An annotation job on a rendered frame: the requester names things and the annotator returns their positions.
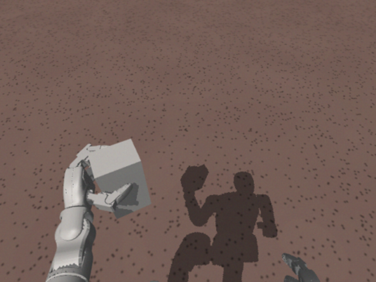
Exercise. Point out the left robot arm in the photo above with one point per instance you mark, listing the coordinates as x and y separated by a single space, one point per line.
74 238

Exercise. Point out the right robot hand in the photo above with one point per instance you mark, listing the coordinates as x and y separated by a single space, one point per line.
299 267

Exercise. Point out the carton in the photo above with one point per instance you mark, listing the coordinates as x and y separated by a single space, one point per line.
117 165

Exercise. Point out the left robot hand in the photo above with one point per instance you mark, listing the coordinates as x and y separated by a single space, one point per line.
79 189

